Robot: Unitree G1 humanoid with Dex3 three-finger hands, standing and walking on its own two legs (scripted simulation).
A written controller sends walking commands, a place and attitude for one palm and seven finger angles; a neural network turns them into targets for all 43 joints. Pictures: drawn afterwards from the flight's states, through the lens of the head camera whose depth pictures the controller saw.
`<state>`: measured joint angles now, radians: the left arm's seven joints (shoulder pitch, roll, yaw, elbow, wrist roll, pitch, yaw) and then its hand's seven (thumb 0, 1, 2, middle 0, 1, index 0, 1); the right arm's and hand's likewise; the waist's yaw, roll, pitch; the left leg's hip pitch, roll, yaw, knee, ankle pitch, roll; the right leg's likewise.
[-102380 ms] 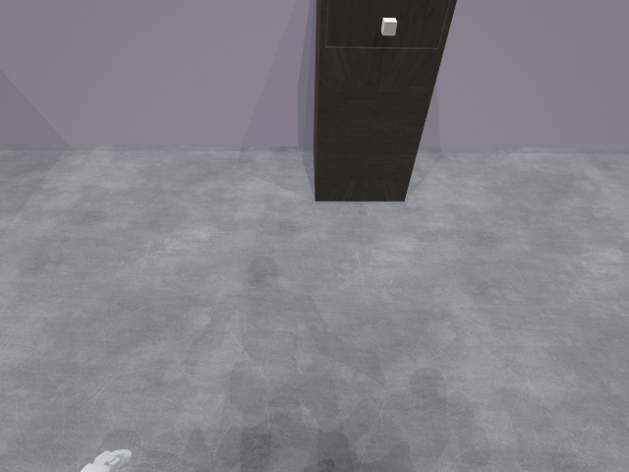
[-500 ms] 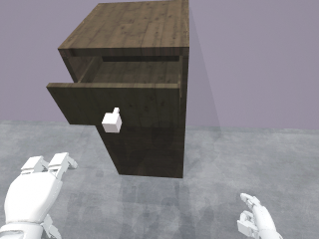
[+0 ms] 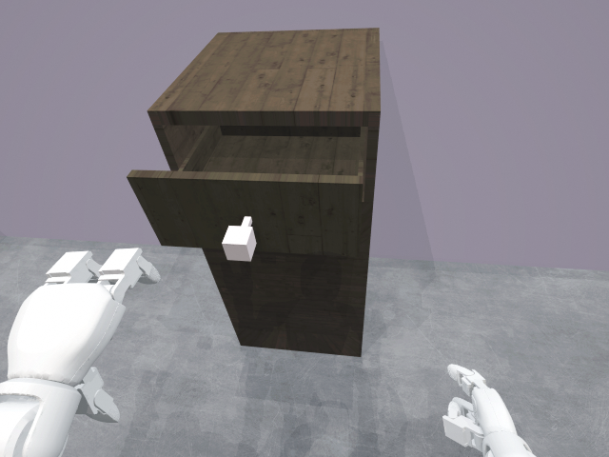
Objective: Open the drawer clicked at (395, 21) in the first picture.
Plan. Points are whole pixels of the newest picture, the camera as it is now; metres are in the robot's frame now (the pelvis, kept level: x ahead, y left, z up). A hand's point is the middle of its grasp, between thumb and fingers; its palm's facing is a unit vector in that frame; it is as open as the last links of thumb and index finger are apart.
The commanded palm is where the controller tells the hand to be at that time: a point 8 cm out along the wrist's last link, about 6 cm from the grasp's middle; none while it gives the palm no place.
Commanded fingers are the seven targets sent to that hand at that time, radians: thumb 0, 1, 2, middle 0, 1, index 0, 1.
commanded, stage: lift the hand off the handle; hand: left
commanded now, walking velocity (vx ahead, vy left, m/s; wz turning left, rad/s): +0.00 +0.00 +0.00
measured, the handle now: (242, 234) +0.43 +0.19 +0.04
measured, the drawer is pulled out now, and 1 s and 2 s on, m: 0.16 0.16 0.16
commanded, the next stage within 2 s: draw the hand back to the body in 0.52 s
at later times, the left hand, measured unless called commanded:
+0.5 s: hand (86, 295) +0.19 +0.24 +0.21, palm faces +0.20 -0.04 -0.98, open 13.9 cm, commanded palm +0.14 +0.24 +0.25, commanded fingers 0.00 -0.50 0.30 -0.30 -1.20 -0.30 -1.20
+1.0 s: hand (75, 322) +0.17 +0.25 +0.19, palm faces +0.12 -0.05 -0.99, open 13.9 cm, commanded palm +0.13 +0.25 +0.25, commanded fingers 0.00 -0.50 0.30 -0.30 -1.20 -0.30 -1.20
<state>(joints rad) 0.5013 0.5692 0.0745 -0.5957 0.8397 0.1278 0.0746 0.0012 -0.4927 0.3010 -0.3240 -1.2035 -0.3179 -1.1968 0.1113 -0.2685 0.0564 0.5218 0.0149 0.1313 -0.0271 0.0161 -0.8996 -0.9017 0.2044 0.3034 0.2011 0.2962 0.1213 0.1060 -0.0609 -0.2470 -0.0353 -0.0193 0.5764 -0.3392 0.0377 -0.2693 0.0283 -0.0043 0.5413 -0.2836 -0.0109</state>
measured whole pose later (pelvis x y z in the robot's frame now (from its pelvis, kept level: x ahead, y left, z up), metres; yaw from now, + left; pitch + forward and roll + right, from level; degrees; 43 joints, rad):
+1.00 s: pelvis -0.03 -0.02 +0.00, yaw +1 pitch -2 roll +0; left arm 0.31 0.68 0.23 -0.52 0.67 0.07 -0.15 0.00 -0.49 0.30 -0.32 -1.20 -0.32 -1.20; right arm 0.11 -0.29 0.05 0.56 0.02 0.06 -0.02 0.02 -0.90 -0.90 0.20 0.30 0.20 0.30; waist 0.12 0.11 -0.01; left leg -0.21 -0.03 -0.05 0.52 -0.27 0.01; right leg -0.22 0.03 -0.03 0.49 -0.23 -0.03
